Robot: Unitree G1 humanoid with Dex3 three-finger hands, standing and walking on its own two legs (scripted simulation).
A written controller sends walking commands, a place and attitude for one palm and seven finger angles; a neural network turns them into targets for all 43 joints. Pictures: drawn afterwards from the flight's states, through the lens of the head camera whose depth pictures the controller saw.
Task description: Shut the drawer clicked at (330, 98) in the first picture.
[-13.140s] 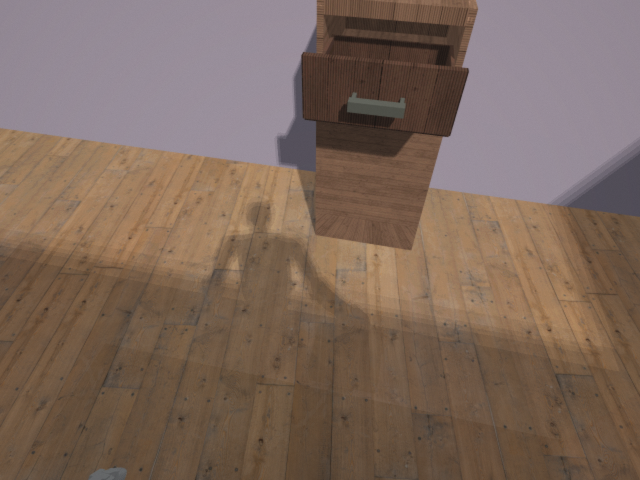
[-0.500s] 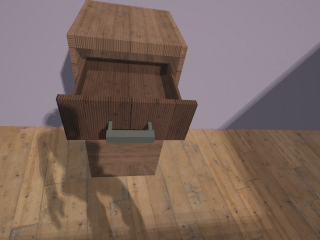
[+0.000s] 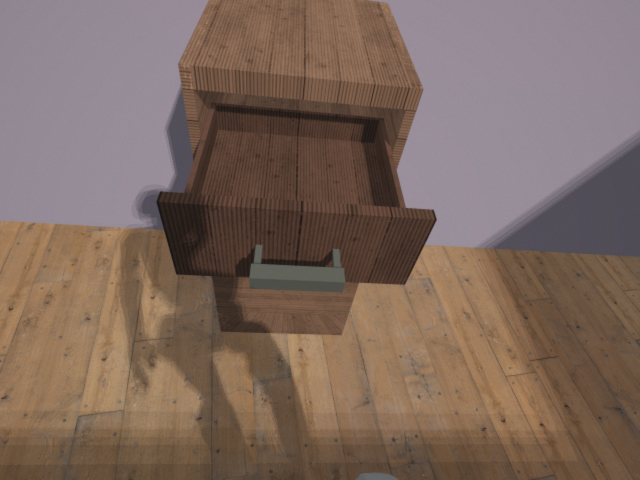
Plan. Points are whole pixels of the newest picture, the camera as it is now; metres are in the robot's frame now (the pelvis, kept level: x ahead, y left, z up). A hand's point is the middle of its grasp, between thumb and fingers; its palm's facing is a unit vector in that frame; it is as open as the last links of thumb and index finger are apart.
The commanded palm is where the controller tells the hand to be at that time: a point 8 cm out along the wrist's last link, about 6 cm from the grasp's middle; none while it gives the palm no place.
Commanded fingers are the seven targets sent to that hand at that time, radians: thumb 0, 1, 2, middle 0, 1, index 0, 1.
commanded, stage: shuffle to correct the standing spot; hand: left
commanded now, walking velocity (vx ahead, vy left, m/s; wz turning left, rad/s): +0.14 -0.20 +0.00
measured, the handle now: (297, 265) +0.40 +0.04 +0.03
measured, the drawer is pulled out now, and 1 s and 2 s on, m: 0.28 0.28 0.28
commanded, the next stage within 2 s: come to a stop and stand still in 0.50 s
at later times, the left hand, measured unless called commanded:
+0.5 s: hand out of the picture +0.12 +0.06 -0.19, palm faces -0.04 -0.99 -0.17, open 7.4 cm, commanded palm none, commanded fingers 0.00 0.90 0.90 -0.20 -0.30 -0.20 -0.30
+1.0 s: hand out of the picture +0.13 +0.00 -0.19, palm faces +0.00 -0.97 -0.23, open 7.3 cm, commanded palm none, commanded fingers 0.00 0.90 0.90 -0.20 -0.30 -0.20 -0.30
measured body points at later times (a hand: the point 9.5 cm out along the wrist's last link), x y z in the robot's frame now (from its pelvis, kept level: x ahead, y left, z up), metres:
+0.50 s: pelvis +0.06 -0.11 -0.01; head +0.09 -0.10 +0.44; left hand +0.12 +0.12 -0.17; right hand +0.02 -0.33 -0.16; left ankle +0.06 +0.01 -0.75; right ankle +0.05 -0.25 -0.75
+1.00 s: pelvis +0.12 -0.17 -0.02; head +0.16 -0.18 +0.42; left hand +0.13 +0.06 -0.18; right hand +0.22 -0.38 -0.18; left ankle +0.18 -0.09 -0.75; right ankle +0.07 -0.27 -0.75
